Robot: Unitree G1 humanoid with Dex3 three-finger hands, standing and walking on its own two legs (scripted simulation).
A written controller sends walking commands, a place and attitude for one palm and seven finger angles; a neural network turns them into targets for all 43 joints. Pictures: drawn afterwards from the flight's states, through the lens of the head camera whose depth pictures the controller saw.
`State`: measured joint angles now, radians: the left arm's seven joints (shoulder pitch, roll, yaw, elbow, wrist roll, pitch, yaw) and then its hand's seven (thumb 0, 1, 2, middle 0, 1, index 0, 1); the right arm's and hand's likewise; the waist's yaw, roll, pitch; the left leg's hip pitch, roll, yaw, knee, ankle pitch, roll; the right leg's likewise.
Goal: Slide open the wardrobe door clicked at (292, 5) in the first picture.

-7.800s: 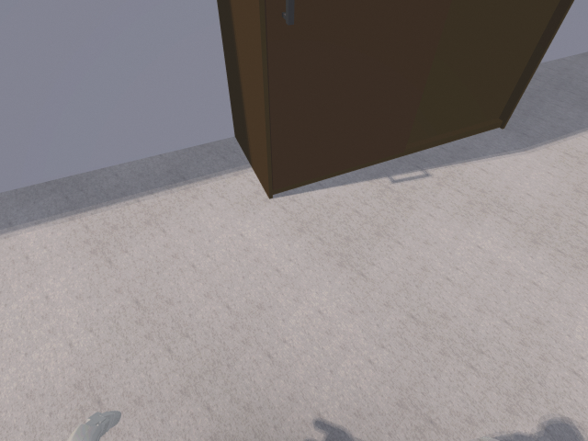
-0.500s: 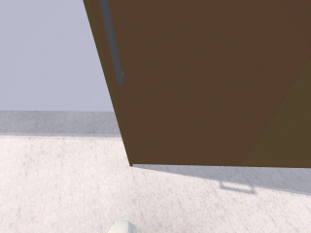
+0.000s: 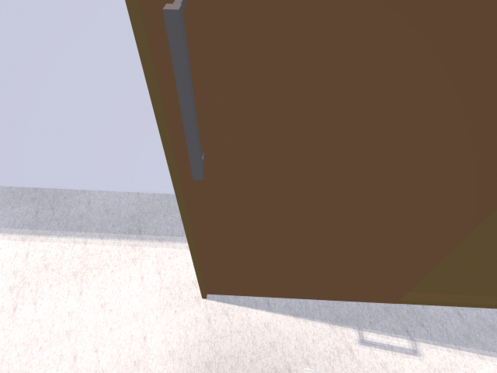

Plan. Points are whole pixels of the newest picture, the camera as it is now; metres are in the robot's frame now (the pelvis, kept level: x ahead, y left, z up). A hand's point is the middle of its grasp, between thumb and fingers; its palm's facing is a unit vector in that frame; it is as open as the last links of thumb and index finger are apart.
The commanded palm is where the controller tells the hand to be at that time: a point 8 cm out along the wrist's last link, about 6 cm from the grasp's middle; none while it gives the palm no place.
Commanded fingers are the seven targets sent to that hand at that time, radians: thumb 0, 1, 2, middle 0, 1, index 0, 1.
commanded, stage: come to a stop and stand still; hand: left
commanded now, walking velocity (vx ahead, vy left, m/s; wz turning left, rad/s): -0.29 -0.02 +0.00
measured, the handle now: (190, 104) +0.48 +0.14 +0.19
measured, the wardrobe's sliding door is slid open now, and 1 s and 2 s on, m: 0.00 0.00 0.00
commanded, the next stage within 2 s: look again from close up in 2.00 s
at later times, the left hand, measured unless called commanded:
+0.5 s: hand out of the picture +0.06 +0.18 -0.19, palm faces +0.07 -0.98 -0.19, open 7.3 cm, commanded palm none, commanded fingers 0.00 0.90 0.90 -0.20 -0.30 -0.20 -0.30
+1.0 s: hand out of the picture -0.03 +0.12 -0.17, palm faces +0.06 -0.98 -0.18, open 7.3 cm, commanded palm none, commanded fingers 0.00 0.90 0.90 -0.20 -0.30 -0.20 -0.30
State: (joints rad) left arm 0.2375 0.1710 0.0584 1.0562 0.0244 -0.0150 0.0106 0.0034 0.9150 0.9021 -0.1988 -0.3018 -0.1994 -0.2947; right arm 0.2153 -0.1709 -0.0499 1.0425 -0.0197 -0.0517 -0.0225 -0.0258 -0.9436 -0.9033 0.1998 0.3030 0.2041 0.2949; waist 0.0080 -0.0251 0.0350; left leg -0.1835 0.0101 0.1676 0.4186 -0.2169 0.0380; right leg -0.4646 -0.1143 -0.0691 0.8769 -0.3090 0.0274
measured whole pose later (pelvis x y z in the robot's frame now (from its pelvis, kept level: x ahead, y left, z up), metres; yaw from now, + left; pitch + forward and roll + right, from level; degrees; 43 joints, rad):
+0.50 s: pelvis -0.01 +0.00 -0.01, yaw +1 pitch -1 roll +1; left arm 0.15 0.18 0.06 1.02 0.02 0.06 0.03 0.00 0.91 0.90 -0.20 -0.30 -0.21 -0.30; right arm 0.25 -0.14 -0.05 1.03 -0.02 0.02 -0.02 0.01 -0.91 -0.90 0.20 0.30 0.20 0.29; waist -0.01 -0.05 0.08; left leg -0.23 0.00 0.08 0.57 -0.32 0.01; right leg -0.44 -0.07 -0.03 0.69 -0.32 0.02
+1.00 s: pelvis -0.01 -0.04 +0.00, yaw +1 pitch -1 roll +1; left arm 0.29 0.11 0.01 1.16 0.00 -0.01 0.04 0.01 0.93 0.90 -0.20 -0.30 -0.20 -0.30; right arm 0.29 -0.13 -0.01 1.16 -0.01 0.00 -0.03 0.01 -0.91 -0.90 0.20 0.30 0.20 0.29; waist -0.01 0.01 0.03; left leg -0.15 0.06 0.06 0.41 -0.23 -0.05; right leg -0.12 0.02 -0.08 0.43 -0.29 -0.05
